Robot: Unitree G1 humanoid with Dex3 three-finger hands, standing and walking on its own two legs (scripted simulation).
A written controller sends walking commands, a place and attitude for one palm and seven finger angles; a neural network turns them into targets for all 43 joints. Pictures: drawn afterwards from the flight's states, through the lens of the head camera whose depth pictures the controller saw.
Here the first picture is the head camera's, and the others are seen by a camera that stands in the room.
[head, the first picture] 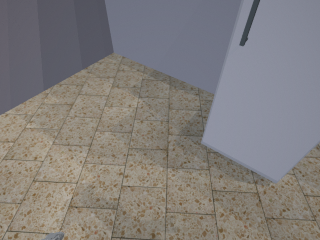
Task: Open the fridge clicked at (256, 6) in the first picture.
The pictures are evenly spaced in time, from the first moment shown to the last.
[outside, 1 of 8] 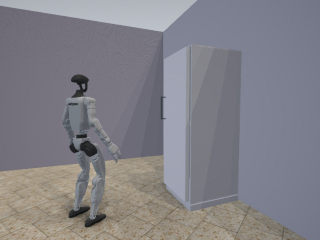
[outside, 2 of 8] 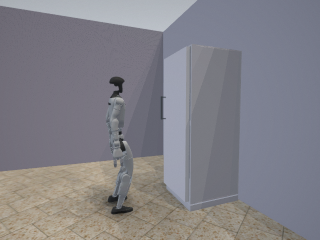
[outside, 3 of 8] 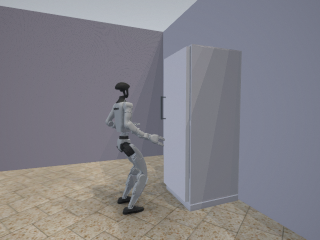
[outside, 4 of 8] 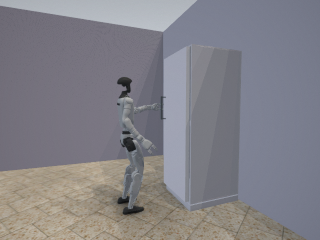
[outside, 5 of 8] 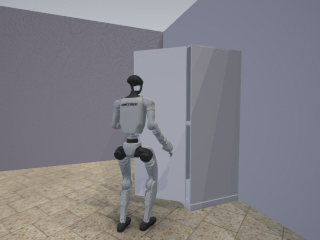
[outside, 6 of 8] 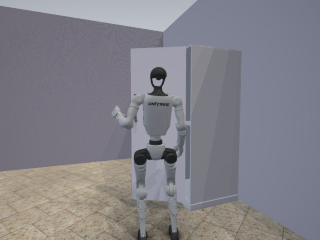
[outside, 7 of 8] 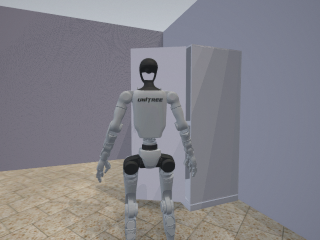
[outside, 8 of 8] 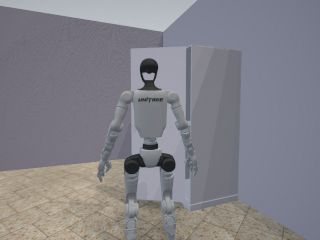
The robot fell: no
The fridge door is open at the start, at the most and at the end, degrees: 0 69 60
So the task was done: yes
